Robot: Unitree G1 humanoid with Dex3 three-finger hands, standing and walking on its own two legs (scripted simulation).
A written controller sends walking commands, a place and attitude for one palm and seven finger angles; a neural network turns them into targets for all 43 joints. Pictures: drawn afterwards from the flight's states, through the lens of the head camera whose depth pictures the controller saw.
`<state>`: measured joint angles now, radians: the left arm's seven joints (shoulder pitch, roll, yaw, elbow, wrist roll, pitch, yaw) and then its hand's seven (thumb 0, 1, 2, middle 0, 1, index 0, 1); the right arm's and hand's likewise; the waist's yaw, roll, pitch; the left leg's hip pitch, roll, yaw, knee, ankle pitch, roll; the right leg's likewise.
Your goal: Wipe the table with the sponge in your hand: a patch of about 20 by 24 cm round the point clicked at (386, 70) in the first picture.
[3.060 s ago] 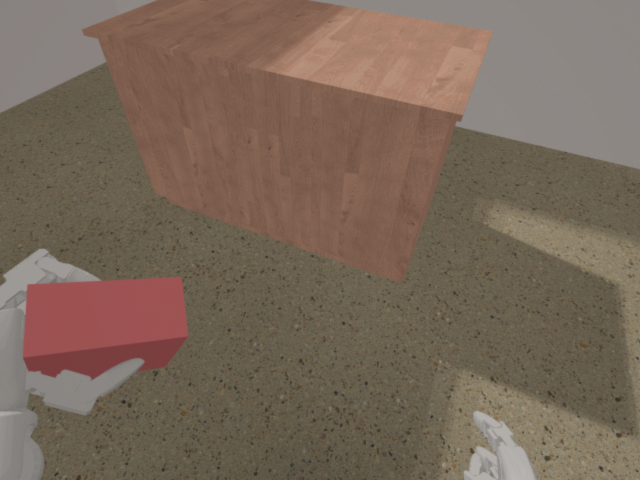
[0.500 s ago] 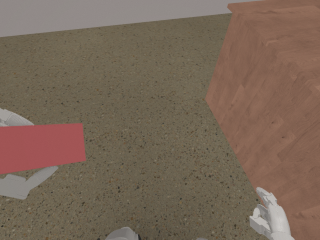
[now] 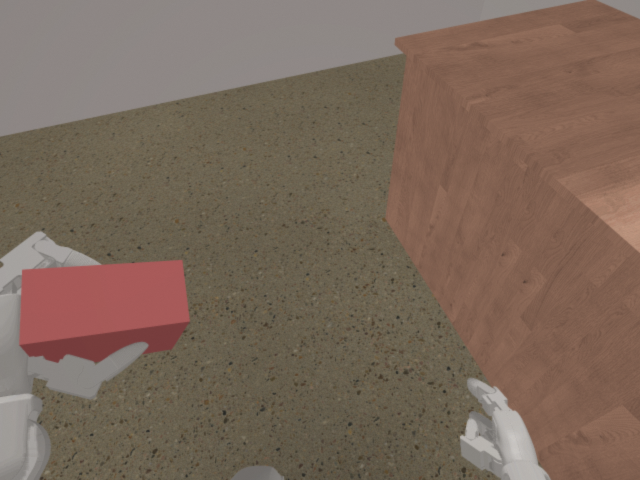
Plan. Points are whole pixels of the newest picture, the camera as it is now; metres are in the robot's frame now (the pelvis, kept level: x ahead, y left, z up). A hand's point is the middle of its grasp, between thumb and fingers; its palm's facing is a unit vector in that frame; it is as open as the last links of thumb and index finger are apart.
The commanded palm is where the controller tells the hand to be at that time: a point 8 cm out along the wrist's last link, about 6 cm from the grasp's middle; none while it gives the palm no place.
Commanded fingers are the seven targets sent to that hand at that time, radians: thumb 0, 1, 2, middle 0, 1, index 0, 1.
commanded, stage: turn to face it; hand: left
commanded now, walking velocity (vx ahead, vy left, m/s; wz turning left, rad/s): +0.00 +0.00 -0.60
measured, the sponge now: (133, 314) +0.24 +0.19 +0.15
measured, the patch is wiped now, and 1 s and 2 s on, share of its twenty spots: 0.00 0.00 0.00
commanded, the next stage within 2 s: none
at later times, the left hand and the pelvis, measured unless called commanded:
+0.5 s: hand (197, 310) +0.24 +0.13 +0.17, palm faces +0.11 -0.87 -0.49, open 9.9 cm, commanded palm +0.19 +0.19 +0.18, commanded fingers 0.00 0.10 1.30 -1.20 -1.60 -1.20 -1.60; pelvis -0.05 -0.03 -0.01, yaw -18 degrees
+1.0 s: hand (253, 370) +0.18 +0.06 +0.18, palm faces -0.11 -0.90 -0.42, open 10.0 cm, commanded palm +0.16 +0.12 +0.18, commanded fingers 0.00 0.10 1.30 -1.20 -1.60 -1.20 -1.60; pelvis -0.13 -0.02 +0.00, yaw -35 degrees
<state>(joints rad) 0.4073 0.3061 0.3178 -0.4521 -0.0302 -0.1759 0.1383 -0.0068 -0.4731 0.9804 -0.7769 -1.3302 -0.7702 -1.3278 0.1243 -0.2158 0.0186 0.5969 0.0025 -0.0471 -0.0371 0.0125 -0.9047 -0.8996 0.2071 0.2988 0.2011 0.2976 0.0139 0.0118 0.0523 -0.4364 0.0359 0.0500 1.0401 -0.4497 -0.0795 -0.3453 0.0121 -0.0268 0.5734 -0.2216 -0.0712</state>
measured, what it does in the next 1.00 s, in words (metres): walks backwards, turning right: left foot, then right foot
